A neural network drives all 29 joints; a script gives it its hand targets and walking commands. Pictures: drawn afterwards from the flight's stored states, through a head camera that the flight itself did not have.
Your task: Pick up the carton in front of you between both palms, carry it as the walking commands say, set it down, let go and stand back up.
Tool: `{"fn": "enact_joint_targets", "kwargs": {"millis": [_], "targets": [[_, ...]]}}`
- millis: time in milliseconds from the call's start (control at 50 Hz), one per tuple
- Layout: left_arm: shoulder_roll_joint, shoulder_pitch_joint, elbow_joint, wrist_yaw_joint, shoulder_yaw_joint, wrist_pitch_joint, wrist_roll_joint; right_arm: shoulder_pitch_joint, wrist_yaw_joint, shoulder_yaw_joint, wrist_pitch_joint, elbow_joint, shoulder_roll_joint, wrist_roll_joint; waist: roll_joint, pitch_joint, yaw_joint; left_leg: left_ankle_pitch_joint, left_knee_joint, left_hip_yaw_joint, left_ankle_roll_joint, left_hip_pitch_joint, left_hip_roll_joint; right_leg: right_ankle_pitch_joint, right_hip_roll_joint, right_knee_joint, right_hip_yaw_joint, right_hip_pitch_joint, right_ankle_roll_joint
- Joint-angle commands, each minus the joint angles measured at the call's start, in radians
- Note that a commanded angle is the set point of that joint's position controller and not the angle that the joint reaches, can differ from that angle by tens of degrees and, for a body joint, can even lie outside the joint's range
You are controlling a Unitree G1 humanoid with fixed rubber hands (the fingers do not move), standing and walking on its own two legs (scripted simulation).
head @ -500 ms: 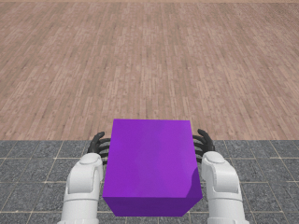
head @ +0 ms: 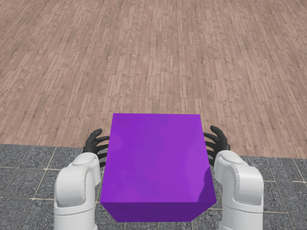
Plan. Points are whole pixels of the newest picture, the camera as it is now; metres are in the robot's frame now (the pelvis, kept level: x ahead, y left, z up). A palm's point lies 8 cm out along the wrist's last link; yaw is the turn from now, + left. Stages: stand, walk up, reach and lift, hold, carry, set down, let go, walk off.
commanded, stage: carry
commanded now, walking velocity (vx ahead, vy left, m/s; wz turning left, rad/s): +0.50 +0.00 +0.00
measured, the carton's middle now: (155, 172) +0.27 +0.00 +0.00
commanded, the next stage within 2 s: none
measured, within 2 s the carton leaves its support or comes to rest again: neither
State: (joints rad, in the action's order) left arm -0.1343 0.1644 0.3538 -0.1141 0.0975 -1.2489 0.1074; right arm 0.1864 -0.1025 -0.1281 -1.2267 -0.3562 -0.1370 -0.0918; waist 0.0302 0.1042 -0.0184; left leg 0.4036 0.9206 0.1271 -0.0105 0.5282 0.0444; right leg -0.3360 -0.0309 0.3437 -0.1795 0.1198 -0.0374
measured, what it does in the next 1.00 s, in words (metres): walks ahead: left foot, then right foot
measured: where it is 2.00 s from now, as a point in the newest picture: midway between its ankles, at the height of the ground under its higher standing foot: (161, 96)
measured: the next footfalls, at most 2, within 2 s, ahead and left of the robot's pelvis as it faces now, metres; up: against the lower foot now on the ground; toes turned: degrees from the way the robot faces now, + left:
left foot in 0.16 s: +0.29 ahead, +0.10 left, +0.00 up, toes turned +9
right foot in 0.66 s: +0.63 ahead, -0.10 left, +0.00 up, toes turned -13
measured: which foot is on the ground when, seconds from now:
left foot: up 0.00-0.14, down 0.16-0.68, up 0.70-1.00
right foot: down 0.00-0.18, up 0.20-0.64, down 0.66-1.00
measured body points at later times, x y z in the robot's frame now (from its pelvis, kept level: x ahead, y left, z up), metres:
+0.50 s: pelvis +0.33 +0.03 +0.01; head +0.35 +0.04 +0.46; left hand +0.61 +0.16 +0.06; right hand +0.59 -0.15 +0.07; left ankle +0.25 +0.09 -0.74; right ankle +0.43 -0.13 -0.69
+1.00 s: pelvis +0.65 -0.03 +0.00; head +0.71 -0.05 +0.44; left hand +1.04 +0.11 +0.14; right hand +1.04 -0.19 +0.15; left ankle +0.76 +0.11 -0.67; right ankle +0.59 -0.09 -0.74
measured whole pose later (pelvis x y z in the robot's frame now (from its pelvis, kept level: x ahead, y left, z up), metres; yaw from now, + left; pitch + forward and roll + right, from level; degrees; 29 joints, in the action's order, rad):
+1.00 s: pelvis +0.65 -0.03 +0.00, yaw -2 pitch +5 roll +1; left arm 0.00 0.77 0.06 -0.16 0.22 -1.35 0.03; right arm 0.79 -0.14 -0.24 -1.34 -0.08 0.01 -0.07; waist -0.02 -0.02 -0.05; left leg 0.22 0.99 0.06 -0.05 0.77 0.09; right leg -0.32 0.00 0.43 -0.20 0.22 -0.08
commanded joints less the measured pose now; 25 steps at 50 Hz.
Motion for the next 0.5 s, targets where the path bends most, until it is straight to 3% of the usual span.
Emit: {"fn": "enact_joint_targets", "kwargs": {"millis": [0, 40, 60, 100, 120, 140, 160, 180, 200, 220, 240, 260, 280, 320, 480], "targets": [[-0.878, 0.53, 0.127, 0.273, -0.704, 0.018, -0.446, 0.387, 0.246, 0.717, 0.0, 0.0, -0.909, 0.377, 0.076, 0.205, -0.006, -0.131, -0.17, 0.029, 0.002, 0.202, -0.002, 0.674, -0.231, -0.061, 0.185, -0.374, -0.087], [-0.882, 0.519, 0.116, 0.288, -0.709, 0.019, -0.449, 0.374, 0.238, 0.712, 0.006, -0.003, -0.92, 0.352, 0.108, 0.154, -0.004, -0.244, -0.327, 0.089, -0.004, 0.074, -0.038, 0.711, -0.195, -0.072, 0.094, -0.259, -0.065], [-0.885, 0.508, 0.108, 0.293, -0.71, 0.021, -0.448, 0.368, 0.237, 0.713, 0.009, -0.006, -0.922, 0.345, 0.125, 0.149, -0.001, -0.299, -0.381, 0.129, -0.012, -0.028, -0.06, 0.791, -0.184, -0.053, 0.059, -0.211, -0.052], [-0.885, 0.489, 0.104, 0.302, -0.711, 0.027, -0.447, 0.35, 0.24, 0.72, 0.017, -0.006, -0.932, 0.34, 0.141, 0.203, 0.014, -0.398, -0.439, 0.189, -0.027, -0.304, -0.102, 0.912, -0.168, 0.091, -0.021, -0.121, -0.018], [-0.881, 0.5, 0.109, 0.305, -0.715, 0.029, -0.444, 0.355, 0.243, 0.724, 0.021, -0.009, -0.93, 0.343, 0.12, 0.253, 0.028, -0.34, -0.451, 0.202, -0.037, -0.471, -0.117, 0.863, -0.143, 0.227, -0.052, -0.053, 0.002], [-0.872, 0.513, 0.107, 0.309, -0.716, 0.032, -0.439, 0.37, 0.248, 0.725, 0.023, -0.016, -0.932, 0.346, 0.076, 0.297, 0.052, -0.255, -0.437, 0.109, -0.038, -0.642, -0.038, 0.643, -0.122, 0.399, -0.04, 0.075, 0.017], [-0.867, 0.536, 0.11, 0.313, -0.719, 0.029, -0.442, 0.364, 0.252, 0.715, 0.024, -0.005, -0.923, 0.342, -0.118, 0.346, 0.061, -0.008, -0.559, -0.334, -0.11, -0.723, 0.227, 0.333, -0.046, 0.673, -0.04, 0.233, 0.05], [-0.874, 0.542, 0.102, 0.314, -0.727, 0.028, -0.448, 0.38, 0.257, 0.716, 0.031, 0.025, -0.927, 0.343, -0.288, 0.353, 0.049, -0.029, -0.709, -0.701, -0.242, -0.826, 0.397, -0.111, 0.071, 0.901, 0.062, 0.477, 0.057], [-0.891, 0.529, 0.083, 0.314, -0.726, 0.036, -0.44, 0.382, 0.261, 0.73, 0.035, 0.014, -0.952, 0.366, -0.196, 0.331, 0.044, -0.11, -0.704, -0.64, -0.254, -0.796, 0.403, -0.119, -0.007, 1.005, 0.17, 0.534, 0.025], [-0.916, 0.526, 0.079, 0.315, -0.725, 0.046, -0.439, 0.386, 0.265, 0.741, 0.044, 0.015, -0.987, 0.379, -0.141, 0.314, 0.046, -0.232, -0.685, -0.542, -0.23, -0.729, 0.357, -0.086, -0.046, 1.0, 0.182, 0.538, 0.007], [-0.949, 0.524, 0.07, 0.315, -0.729, 0.058, -0.437, 0.407, 0.269, 0.752, 0.052, 0.002, -1.011, 0.387, -0.047, 0.296, 0.04, -0.296, -0.682, -0.443, -0.19, -0.667, 0.331, -0.031, -0.081, 0.932, 0.189, 0.522, 0.005], [-0.974, 0.511, 0.067, 0.313, -0.73, 0.07, -0.436, 0.426, 0.272, 0.766, 0.059, -0.013, -1.029, 0.399, -0.037, 0.285, 0.035, -0.344, -0.693, -0.363, -0.162, -0.619, 0.304, 0.014, -0.101, 0.85, 0.185, 0.504, 0.006], [-0.988, 0.5, 0.066, 0.308, -0.728, 0.081, -0.43, 0.432, 0.276, 0.774, 0.065, -0.022, -1.04, 0.409, -0.065, 0.293, 0.032, -0.363, -0.702, -0.3, -0.14, -0.604, 0.286, 0.038, -0.103, 0.784, 0.173, 0.474, 0.013], [-1.01, 0.457, 0.064, 0.296, -0.732, 0.104, -0.412, 0.411, 0.287, 0.785, 0.074, -0.036, -1.041, 0.427, -0.104, 0.296, 0.031, -0.41, -0.712, -0.222, -0.134, -0.601, 0.262, 0.041, -0.081, 0.679, 0.131, 0.461, 0.025], [-0.945, 0.442, 0.173, 0.254, -0.762, 0.116, -0.398, 0.353, 0.298, 0.772, 0.073, -0.109, -0.929, 0.431, -0.174, 0.168, 0.038, -0.614, -0.707, -0.034, -0.123, -0.669, 0.193, 0.251, -0.039, 0.3, 0.0, 0.538, 0.039]]}}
